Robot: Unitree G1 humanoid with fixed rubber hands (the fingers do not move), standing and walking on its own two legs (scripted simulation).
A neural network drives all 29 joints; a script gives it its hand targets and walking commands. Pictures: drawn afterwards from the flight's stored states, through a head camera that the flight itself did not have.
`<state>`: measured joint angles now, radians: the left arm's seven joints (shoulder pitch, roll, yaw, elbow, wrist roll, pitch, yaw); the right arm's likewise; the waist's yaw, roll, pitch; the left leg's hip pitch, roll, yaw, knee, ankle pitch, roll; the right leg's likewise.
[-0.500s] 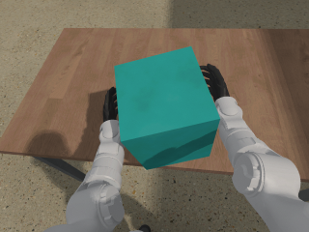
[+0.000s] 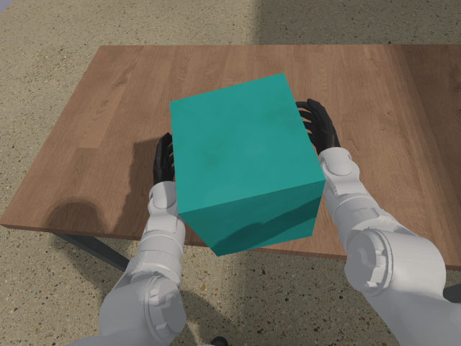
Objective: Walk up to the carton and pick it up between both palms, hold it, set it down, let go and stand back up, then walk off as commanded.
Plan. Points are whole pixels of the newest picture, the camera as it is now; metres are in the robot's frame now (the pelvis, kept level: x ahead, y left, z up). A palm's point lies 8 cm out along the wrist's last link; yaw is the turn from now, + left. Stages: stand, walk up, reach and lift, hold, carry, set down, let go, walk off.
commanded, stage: reach and lift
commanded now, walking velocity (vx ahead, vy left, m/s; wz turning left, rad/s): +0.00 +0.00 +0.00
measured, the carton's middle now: (246, 174) +0.40 +0.07 +0.00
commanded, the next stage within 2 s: none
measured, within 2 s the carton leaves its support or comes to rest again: neither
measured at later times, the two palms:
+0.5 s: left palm (149, 179) +0.34 +0.22 +0.07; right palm (328, 146) +0.41 -0.06 +0.10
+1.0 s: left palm (142, 160) +0.35 +0.22 +0.11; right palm (334, 137) +0.41 -0.06 +0.12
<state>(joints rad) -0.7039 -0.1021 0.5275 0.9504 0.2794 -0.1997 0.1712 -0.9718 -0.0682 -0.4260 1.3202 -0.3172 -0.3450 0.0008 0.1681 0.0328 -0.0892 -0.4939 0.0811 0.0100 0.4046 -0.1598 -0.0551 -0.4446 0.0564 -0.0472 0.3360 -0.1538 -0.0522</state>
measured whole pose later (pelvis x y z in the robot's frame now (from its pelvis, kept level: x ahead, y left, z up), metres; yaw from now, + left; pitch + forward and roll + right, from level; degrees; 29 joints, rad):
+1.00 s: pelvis -0.01 +0.02 +0.01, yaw +1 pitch +1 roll -1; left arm -0.69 -0.10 0.46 0.74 0.28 0.17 0.13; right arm -0.90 -0.03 -0.43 1.20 -0.26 -0.12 -0.02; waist 0.11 0.01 -0.05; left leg -0.21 0.06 0.01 0.38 -0.18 -0.05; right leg -0.14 0.03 -0.05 0.28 -0.15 -0.02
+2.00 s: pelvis -0.02 +0.04 +0.01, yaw +2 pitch -7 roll -1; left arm -0.64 -0.06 0.30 0.34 0.28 0.46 0.06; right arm -0.72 0.00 -0.16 0.75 0.04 0.08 -0.13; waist -0.02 -0.06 0.05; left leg -0.05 0.02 0.01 0.37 -0.18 -0.02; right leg 0.02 0.00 -0.05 0.27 -0.16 0.01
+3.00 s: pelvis -0.02 +0.03 +0.01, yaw +2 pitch -13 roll -1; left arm -0.60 -0.06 0.28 0.15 0.37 0.70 -0.05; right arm -0.67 -0.01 -0.08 0.59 0.10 0.24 -0.15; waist -0.02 -0.04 0.10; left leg 0.06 0.03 0.01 0.35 -0.19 -0.01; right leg 0.13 0.01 -0.05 0.26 -0.17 0.01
